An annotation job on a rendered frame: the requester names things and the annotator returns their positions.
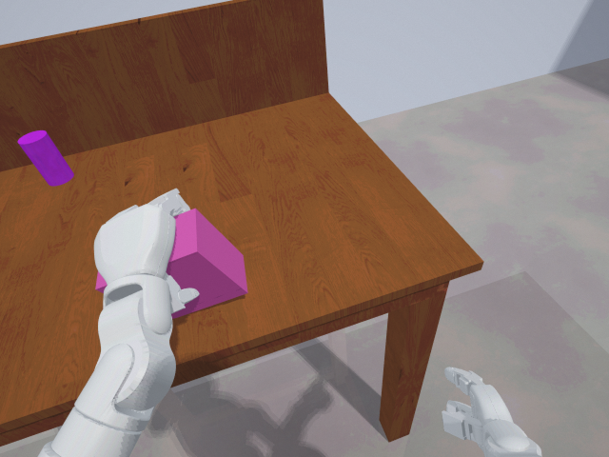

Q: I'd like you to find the sponge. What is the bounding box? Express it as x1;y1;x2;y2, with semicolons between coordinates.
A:
95;209;248;319

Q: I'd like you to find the robot right forearm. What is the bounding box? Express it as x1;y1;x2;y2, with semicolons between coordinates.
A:
481;420;542;457

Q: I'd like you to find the robot left forearm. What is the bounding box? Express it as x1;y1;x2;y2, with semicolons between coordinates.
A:
38;274;176;457

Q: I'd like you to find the right robot hand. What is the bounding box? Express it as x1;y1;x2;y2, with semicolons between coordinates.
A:
442;368;513;451

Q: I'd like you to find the table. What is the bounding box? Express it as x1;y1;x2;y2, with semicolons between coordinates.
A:
0;0;483;447

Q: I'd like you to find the left robot hand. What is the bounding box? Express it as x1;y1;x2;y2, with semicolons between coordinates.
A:
94;189;200;314

